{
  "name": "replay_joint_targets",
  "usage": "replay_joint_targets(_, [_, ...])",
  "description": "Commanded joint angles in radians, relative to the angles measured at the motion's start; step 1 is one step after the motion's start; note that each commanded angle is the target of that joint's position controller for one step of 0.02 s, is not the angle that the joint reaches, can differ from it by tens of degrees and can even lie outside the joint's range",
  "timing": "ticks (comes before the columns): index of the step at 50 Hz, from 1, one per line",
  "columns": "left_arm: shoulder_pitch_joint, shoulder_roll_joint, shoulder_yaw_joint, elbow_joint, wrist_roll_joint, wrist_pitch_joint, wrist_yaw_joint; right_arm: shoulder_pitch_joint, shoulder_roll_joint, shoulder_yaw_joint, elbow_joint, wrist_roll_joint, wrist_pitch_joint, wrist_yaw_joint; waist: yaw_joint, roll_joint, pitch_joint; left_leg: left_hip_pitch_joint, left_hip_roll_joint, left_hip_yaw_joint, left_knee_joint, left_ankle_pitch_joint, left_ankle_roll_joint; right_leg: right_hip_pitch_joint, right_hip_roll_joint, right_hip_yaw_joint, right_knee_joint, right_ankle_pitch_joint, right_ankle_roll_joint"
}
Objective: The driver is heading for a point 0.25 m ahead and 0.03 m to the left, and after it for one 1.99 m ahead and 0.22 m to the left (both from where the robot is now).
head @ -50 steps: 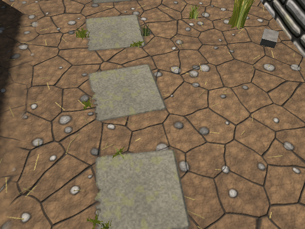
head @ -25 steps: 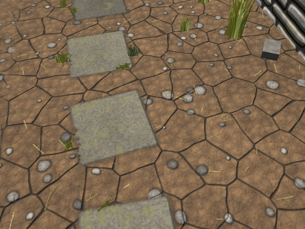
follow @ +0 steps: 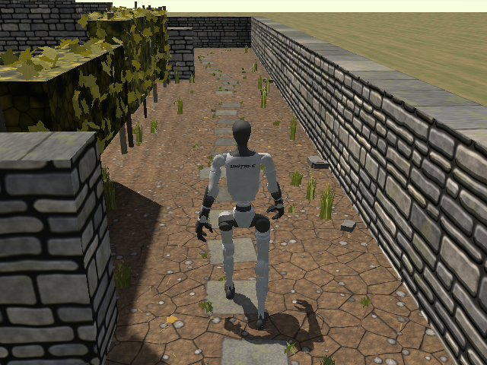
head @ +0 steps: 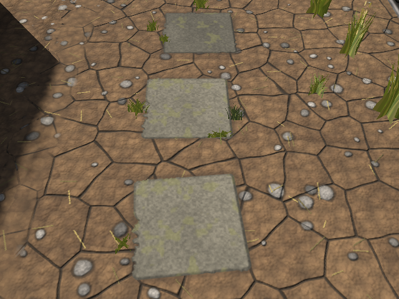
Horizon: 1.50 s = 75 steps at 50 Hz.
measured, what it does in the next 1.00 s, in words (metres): walks ahead, turning left: right foot, then left foot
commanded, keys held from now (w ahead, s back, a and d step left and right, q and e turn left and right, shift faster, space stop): w+q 0.02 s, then q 0.40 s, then no key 0.58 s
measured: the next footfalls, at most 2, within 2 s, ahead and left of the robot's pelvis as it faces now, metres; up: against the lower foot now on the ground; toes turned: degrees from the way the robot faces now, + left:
right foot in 0.52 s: +0.38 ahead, -0.05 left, +0.00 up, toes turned +22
left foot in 0.86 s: +0.22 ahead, +0.16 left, +0.00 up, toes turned +17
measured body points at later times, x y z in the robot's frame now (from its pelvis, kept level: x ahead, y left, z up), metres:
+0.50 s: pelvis +0.21 +0.02 +0.01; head +0.24 +0.03 +0.46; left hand +0.33 +0.32 -0.08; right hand +0.38 -0.24 -0.10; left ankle +0.14 +0.09 -0.72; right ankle +0.34 -0.07 -0.72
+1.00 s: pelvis +0.25 +0.04 +0.01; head +0.25 +0.05 +0.46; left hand +0.25 +0.31 -0.12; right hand +0.43 -0.17 -0.11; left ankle +0.18 +0.15 -0.72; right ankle +0.34 -0.07 -0.72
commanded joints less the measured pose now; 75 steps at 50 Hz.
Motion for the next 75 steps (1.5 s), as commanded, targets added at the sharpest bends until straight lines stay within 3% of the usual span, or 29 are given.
replay_joint_targets(1, [-0.027, 0.147, 0.017, -0.094, 0.019, -0.001, 0.015, 0.358, -0.276, -0.101, 0.016, 0.0, -0.001, -0.02, -0.199, 0.076, -0.231, 0.614, 0.099, -0.243, -0.035, -0.013, 0.128, -0.354, -0.15, -0.021, 0.693, 0.745, -0.053])
replay_joint_targets(2, [0.058, 0.007, -0.027, -0.127, 0.034, -0.035, -0.005, 0.333, -0.329, -0.101, 0.003, 0.0, -0.007, -0.017, -0.089, 0.28, -0.33, 0.898, 0.313, -0.791, -0.183, -0.089, 0.308, -0.758, 0.078, 0.111, 0.999, -0.125, 0.004])
replay_joint_targets(3, [-0.045, 0.105, -0.008, -0.135, -0.003, -0.072, -0.017, 0.339, -0.247, -0.077, -0.012, -0.008, -0.012, -0.018, -0.147, 0.161, -0.342, 0.901, 0.305, -0.79, -0.235, 0.016, 0.271, -0.845, 0.038, 0.271, 1.085, -0.141, -0.019])
replay_joint_targets(4, [-0.116, 0.133, 0.0, -0.162, -0.026, -0.089, -0.02, 0.277, -0.208, -0.066, -0.029, -0.015, -0.017, -0.022, -0.139, 0.116, -0.231, 0.795, 0.277, -0.622, -0.214, 0.217, 0.234, -0.886, -0.002, 0.261, 1.078, -0.068, -0.034])
replay_joint_targets(6, [-0.147, 0.145, 0.015, -0.162, 0.007, -0.081, -0.003, 0.152, -0.16, -0.052, -0.067, -0.011, -0.013, -0.024, -0.068, -0.033, -0.115, 0.505, 0.206, -0.404, -0.219, 0.477, 0.188, -0.779, -0.072, 0.241, 0.948, 0.036, -0.021])
replay_joint_targets(9, [-0.117, 0.11, 0.02, -0.183, 0.016, -0.031, 0.011, 0.127, -0.168, -0.05, -0.086, -0.024, -0.006, -0.036, -0.009, 0.006, -0.098, 0.329, 0.153, -0.311, -0.252, 0.618, 0.181, -0.668, -0.075, 0.233, 0.827, 0.076, 0.007])
replay_joint_targets(13, [-0.195, 0.088, 0.014, -0.225, 0.025, -0.007, 0.022, 0.162, -0.207, -0.063, -0.092, -0.007, 0.015, -0.065, -0.024, 0.045, -0.119, 0.314, 0.102, -0.267, -0.228, 0.63, 0.139, -0.682, -0.023, 0.221, 0.591, 0.247, 0.042])
replay_joint_targets(20, [-0.367, 0.102, 0.008, -0.29, 0.014, -0.005, -0.002, 0.195, -0.203, -0.064, -0.105, -0.002, 0.069, -0.101, -0.085, 0.091, -0.107, 0.393, 0.096, -0.396, -0.15, 0.374, 0.071, -0.675, 0.033, 0.269, 0.318, 0.347, 0.046])
replay_joint_targets(24, [-0.292, 0.131, 0.017, -0.275, 0.017, -0.028, -0.014, 0.146, -0.18, -0.051, -0.135, -0.005, 0.074, -0.105, -0.04, 0.121, -0.11, 0.42, 0.08, -0.467, -0.05, 0.302, 0.048, -0.533, 0.036, 0.26, 0.138, 0.36, 0.001])
replay_joint_targets(25, [-0.259, 0.142, 0.019, -0.271, 0.026, -0.037, -0.013, 0.145, -0.163, -0.044, -0.142, -0.008, 0.072, -0.103, -0.02, 0.101, -0.124, 0.379, 0.039, -0.45, 0.004, 0.252, 0.016, -0.41, 0.0, 0.269, 0.056, 0.532, -0.03])
replay_joint_targets(26, [-0.218, 0.198, 0.028, -0.275, 0.046, -0.037, -0.005, 0.167, -0.12, -0.028, -0.158, -0.029, 0.063, -0.101, -0.027, -0.014, -0.198, 0.283, -0.037, -0.37, 0.163, 0.084, -0.028, -0.217, -0.16, 0.401, 0.083, 0.855, -0.101])
replay_joint_targets(27, [-0.191, 0.225, 0.031, -0.268, 0.071, -0.022, 0.001, 0.289, -0.099, -0.023, -0.154, -0.02, 0.056, -0.102, -0.079, -0.259, -0.246, 0.064, -0.192, -0.268, 0.384, -0.538, -0.1, -0.024, -0.365, 0.654, 0.112, 1.206, -0.312])
replay_joint_targets(28, [-0.163, 0.156, 0.017, -0.261, 0.039, -0.011, -0.002, 0.334, -0.177, -0.034, -0.137, -0.023, 0.058, -0.096, -0.075, -0.259, -0.297, 0.01, -0.14, -0.265, 0.536, -0.664, -0.142, -0.033, -0.445, 0.788, 0.089, 1.065, -0.381])
replay_joint_targets(29, [-0.191, 0.125, 0.007, -0.277, 0.02, -0.006, -0.005, 0.274, -0.233, -0.051, -0.125, -0.014, 0.071, -0.096, -0.047, -0.16, -0.226, -0.02, -0.117, -0.26, 0.633, -0.61, -0.166, -0.081, -0.377, 0.694, 0.092, 0.937, -0.347])
replay_joint_targets(31, [-0.237, 0.121, 0.0, -0.283, 0.017, 0.012, -0.008, 0.205, -0.211, -0.053, -0.122, -0.015, 0.103, -0.107, -0.045, -0.088, -0.143, -0.031, -0.094, -0.233, 0.664, -0.502, -0.191, -0.202, -0.278, 0.552, 0.063, 0.733, -0.273])
replay_joint_targets(36, [-0.276, 0.119, -0.005, -0.262, 0.024, 0.04, -0.009, 0.191, -0.094, -0.015, -0.115, -0.014, 0.106, -0.096, -0.057, -0.192, -0.114, 0.192, -0.046, -0.097, 0.268, -0.398, -0.199, -0.342, -0.146, 0.376, -0.005, 0.517, -0.224])
replay_joint_targets(41, [-0.233, 0.141, -0.005, -0.235, 0.007, 0.048, -0.005, 0.205, -0.12, -0.021, -0.08, -0.016, 0.096, -0.085, -0.061, -0.179, -0.103, 0.374, -0.049, -0.062, -0.12, -0.143, -0.135, -0.376, -0.158, 0.41, 0.01, 0.273, -0.2])
replay_joint_targets(43, [-0.193, 0.113, -0.018, -0.22, 0.017, 0.035, -0.012, 0.196, -0.177, -0.027, -0.096, -0.042, 0.094, -0.087, -0.048, -0.084, -0.091, 0.475, 0.068, -0.185, -0.161, -0.048, -0.067, -0.494, -0.111, 0.359, 0.061, 0.137, -0.098])
replay_joint_targets(44, [-0.167, 0.076, -0.023, -0.225, 0.027, 0.026, -0.018, 0.175, -0.212, -0.034, -0.082, -0.041, 0.094, -0.085, 0.006, 0.083, -0.07, 0.371, 0.116, -0.234, -0.162, -0.133, -0.017, -0.473, -0.012, 0.24, 0.098, 0.099, -0.045])
replay_joint_targets(46, [-0.231, 0.079, -0.022, -0.217, 0.033, 0.025, -0.016, 0.138, -0.105, -0.006, -0.08, -0.05, 0.073, -0.072, -0.017, 0.108, -0.013, 0.198, 0.087, -0.235, -0.239, -0.379, -0.03, -0.338, 0.001, 0.213, 0.14, 0.214, -0.003])
replay_joint_targets(53, [-0.218, 0.111, -0.009, -0.176, 0.01, 0.037, -0.005, 0.2, -0.157, -0.018, -0.046, -0.03, 0.04, -0.089, -0.043, 0.05, 0.033, 0.267, 0.044, -0.172, -0.172, -0.202, -0.068, -0.407, 0.003, 0.234, 0.182, 0.322, -0.033])
replay_joint_targets(61, [-0.205, 0.102, 0.01, -0.233, -0.002, 0.062, -0.029, 0.147, -0.19, -0.048, -0.099, -0.018, 0.061, -0.132, -0.043, 0.139, 0.003, 0.354, 0.294, -0.288, -0.129, 0.207, 0.085, -0.582, -0.003, 0.177, 0.459, 0.042, -0.054])
replay_joint_targets(64, [-0.161, 0.14, 0.026, -0.236, -0.002, 0.062, -0.04, 0.156, -0.2, -0.058, -0.101, -0.007, 0.066, -0.132, -0.028, 0.027, -0.026, 0.281, 0.181, -0.134, 0.032, 0.108, -0.024, -0.401, -0.004, 0.222, 0.22, 0.366, -0.103])
replay_joint_targets(65, [-0.149, 0.258, 0.058, -0.247, 0.003, 0.061, -0.033, 0.17, -0.159, -0.051, -0.134, -0.029, 0.064, -0.13, -0.063, -0.227, -0.041, 0.119, 0.01, 0.026, 0.276, -0.119, -0.135, -0.302, -0.16, 0.542, 0.111, 0.599, -0.214])
replay_joint_targets(66, [-0.033, 0.261, 0.052, -0.237, 0.02, 0.052, -0.038, 0.075, -0.131, -0.037, -0.165, -0.038, 0.064, -0.131, 0.03, -0.313, -0.104, -0.05, -0.107, -0.054, 0.511, -0.613, -0.168, -0.164, -0.305, 0.804, 0.014, 0.743, -0.367])
replay_joint_targets(67, [-0.037, 0.23, 0.035, -0.244, 0.028, 0.033, -0.037, 0.107, -0.128, -0.037, -0.162, -0.024, 0.062, -0.123, 0.009, -0.202, -0.151, -0.077, -0.069, -0.159, 0.658, -0.626, -0.161, -0.132, -0.318, 0.773, 0.03, 0.729, -0.372])
replay_joint_targets(69, [-0.131, 0.217, 0.037, -0.274, -0.006, 0.025, -0.026, 0.134, -0.152, -0.045, -0.137, -0.016, 0.062, -0.116, -0.031, -0.058, -0.128, -0.112, -0.025, -0.158, 0.646, -0.468, -0.152, -0.174, -0.233, 0.629, 0.033, 0.493, -0.287])
replay_joint_targets(72, [-0.152, 0.186, 0.025, -0.291, -0.014, 0.042, -0.004, 0.089, -0.15, -0.048, -0.153, -0.019, 0.043, -0.102, -0.028, -0.135, -0.078, -0.067, -0.008, -0.125, 0.453, -0.301, -0.154, -0.255, -0.146, 0.61, -0.088, -0.036, -0.246])
replay_joint_targets(75, [-0.128, 0.197, 0.031, -0.3, -0.008, 0.04, 0.013, 0.046, -0.138, -0.042, -0.167, -0.014, 0.007, -0.086, -0.013, -0.154, -0.05, -0.02, -0.026, -0.122, 0.249, -0.27, -0.162, -0.264, -0.138, 0.613, -0.115, -0.033, -0.256])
